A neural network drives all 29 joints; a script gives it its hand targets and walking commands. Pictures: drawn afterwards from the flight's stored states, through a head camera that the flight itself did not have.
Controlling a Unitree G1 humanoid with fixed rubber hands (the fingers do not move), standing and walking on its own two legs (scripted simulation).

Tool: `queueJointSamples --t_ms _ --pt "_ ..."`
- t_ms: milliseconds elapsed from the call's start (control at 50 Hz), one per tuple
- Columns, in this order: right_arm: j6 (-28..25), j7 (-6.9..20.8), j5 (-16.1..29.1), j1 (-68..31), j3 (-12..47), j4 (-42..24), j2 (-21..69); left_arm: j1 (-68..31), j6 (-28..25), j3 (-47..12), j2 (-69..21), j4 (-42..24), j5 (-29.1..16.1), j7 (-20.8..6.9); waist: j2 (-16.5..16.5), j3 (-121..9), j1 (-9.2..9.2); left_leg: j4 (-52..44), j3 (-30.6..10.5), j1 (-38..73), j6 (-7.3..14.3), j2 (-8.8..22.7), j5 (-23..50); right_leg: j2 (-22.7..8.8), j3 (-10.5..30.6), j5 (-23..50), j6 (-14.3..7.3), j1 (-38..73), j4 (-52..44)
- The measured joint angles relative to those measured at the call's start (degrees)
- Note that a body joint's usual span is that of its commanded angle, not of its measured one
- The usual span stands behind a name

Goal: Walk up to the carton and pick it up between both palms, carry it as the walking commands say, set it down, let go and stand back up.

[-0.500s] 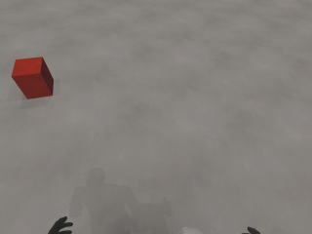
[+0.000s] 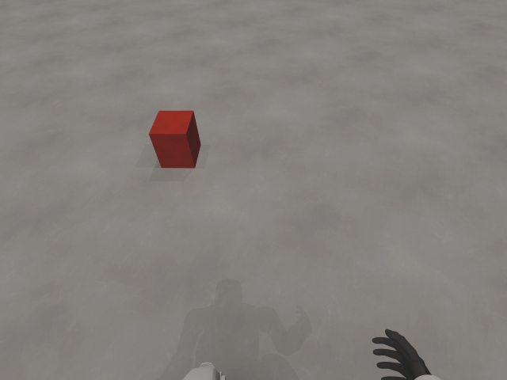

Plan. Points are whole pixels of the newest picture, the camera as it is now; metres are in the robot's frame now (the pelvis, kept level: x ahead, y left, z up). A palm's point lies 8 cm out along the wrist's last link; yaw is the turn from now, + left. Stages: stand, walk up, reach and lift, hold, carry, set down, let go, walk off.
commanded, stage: walk up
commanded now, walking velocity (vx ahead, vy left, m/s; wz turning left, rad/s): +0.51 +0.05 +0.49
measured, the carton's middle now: (177, 139) +1.42 +0.54 -0.64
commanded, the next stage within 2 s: none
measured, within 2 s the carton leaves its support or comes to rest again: neither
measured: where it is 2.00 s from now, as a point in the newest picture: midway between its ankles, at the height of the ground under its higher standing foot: (204, 221)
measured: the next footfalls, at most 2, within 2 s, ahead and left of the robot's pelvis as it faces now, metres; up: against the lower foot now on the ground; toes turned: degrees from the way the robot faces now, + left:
left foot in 0.04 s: +0.15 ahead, +0.16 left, +0.00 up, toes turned +7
right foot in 0.54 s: +0.49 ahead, -0.03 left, +0.00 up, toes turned +5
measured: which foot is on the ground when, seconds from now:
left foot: up 0.00-0.02, down 0.04-0.54, up 0.56-1.00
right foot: down 0.00-0.06, up 0.08-0.52, down 0.54-1.00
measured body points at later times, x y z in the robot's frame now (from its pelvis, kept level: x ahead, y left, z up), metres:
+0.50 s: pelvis +0.28 +0.06 +0.00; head +0.31 +0.06 +0.45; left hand +0.46 +0.31 -0.09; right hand +0.24 -0.20 -0.13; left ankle +0.11 +0.16 -0.73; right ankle +0.45 -0.04 -0.71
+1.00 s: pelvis +0.51 +0.17 +0.01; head +0.54 +0.18 +0.46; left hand +0.35 +0.38 -0.13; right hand +0.76 +0.02 -0.11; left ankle +0.58 +0.33 -0.72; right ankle +0.45 -0.03 -0.73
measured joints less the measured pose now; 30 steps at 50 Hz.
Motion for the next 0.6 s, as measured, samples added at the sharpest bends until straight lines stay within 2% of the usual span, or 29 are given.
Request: queueJointSamples --t_ms 40,60,80,100,140,180,240,320,420,480,520,560,600 --pt "-0.99 -0.77 -0.67 -0.31 0.65 -0.04 0.42 0.0 0.18 -0.1 0.16 -0.3 -0.37 -0.32 -0.77 -0.44 -0.1 -5.05 1.99 3.85 1.79 -1.09 -3.8 -1.65 -0.98 -3.66 0.08 -0.71 4.97" --pt "-1.8 -1.29 -1.18 -0.53 0.71 0.35 0.63 -0.97 0.37 -0.15 0.32 -0.38 -0.37 -0.39 -1.63 0.13 -0.51 -4.56 2.28 3.83 2.43 -2.28 -2.4 -3.42 -0.55 -5.9 -1.41 -3.14 12.15" --pt "-2.45 -1.98 -1.28 -0.4 0.94 0.69 0.65 -2.76 0.54 -0.29 0.15 -0.74 -0.26 -0.55 -1.76 0.89 -0.81 -1.51 1.81 2.64 2.76 -2.92 -3.05 -3.31 2.86 -7.58 -3.02 -7.62 22.85" --pt "-3.03 -2.65 -1.05 0.39 1.22 1.09 0.68 -4.9 0.51 -0.44 -0.12 -1.44 0.02 -0.71 -1.59 1.46 -0.87 0.27 1.26 2.3 2.93 -3.12 -4.25 -1.53 6.86 -8.2 -4.56 -12.9 33.84" --pt "-3.7 -3.7 -0.67 3.43 1.59 2.53 1.11 -9.62 -0.08 -0.67 -0.52 -3.35 0.36 -1.0 -1.81 2.03 -1.33 -1.11 0.49 4.45 2.94 -3.74 -5.19 1.91 11.01 -6.13 -7.03 -22.39 48.98" --pt "-4.05 -4.39 -0.56 7.0 1.47 4.19 1.87 -14.12 -0.67 -0.77 -0.85 -5.18 0.46 -1.26 -2.72 2.25 -2.42 -5.57 -0.08 8.32 3.16 -4.76 -4.5 3.61 11.78 -1.73 -7.77 -29.7 52.84" --pt "-5.15 -4.99 -0.4 12.04 1.25 6.27 2.6 -19.51 -0.27 -0.81 -1.51 -6.63 0.81 -1.73 -3.69 2.01 -4.68 -12.52 -1.43 14.53 3.77 -5.89 -3.54 4.88 10.84 3.04 -7.29 -37.21 49.0" --pt "-6.2 -5.42 -0.44 17.46 0.98 8.85 2.89 -24.54 0.66 -1.1 -2.67 -7.02 0.97 -2.59 -3.9 1.41 -7.15 -20.41 -3.53 22.62 3.85 -6.23 -3.21 5.89 9.1 10.19 -6.13 -42.42 39.24" --pt "-6.46 -5.91 -0.62 21.0 0.7 11.37 3.3 -28.76 0.82 -1.43 -3.96 -7.99 0.19 -3.36 -3.52 1.17 -9.21 -26.97 -5.53 31.05 3.17 -5.94 -4.99 7.51 8.18 16.78 -6.28 -42.58 24.21" --pt "-6.09 -6.08 -0.69 22.04 0.58 12.71 2.97 -30.18 0.21 -1.43 -4.79 -8.32 -0.17 -2.74 -2.38 0.89 -9.69 -26.82 -6.27 34.27 2.52 -5.79 -8.57 8.35 7.0 16.27 -6.98 -39.68 17.63" --pt "-5.88 -6.06 -0.49 23.16 0.64 13.71 2.85 -30.19 -0.73 -1.39 -4.83 -7.96 -0.12 -2.04 -1.68 0.46 -9.37 -20.87 -7.08 34.14 2.3 -5.96 -13.52 8.78 5.75 15.49 -8.13 -35.0 13.7" --pt "-5.42 -6.11 -0.2 22.38 0.9 14.63 2.69 -28.98 -1.74 -0.95 -4.63 -6.42 0.56 -1.01 -0.46 0.22 -8.19 -3.56 -7.47 27.86 2.75 -6.17 -17.13 9.02 5.05 15.26 -9.94 -34.37 16.59" --pt "-4.76 -5.87 -0.14 19.59 0.47 13.85 2.2 -25.51 -1.29 -1.15 -3.77 -4.25 0.74 -0.09 0.78 0.48 -7.97 15.39 -7.19 19.01 2.61 -6.66 -15.8 8.55 3.94 10.95 -10.84 -32.92 19.1"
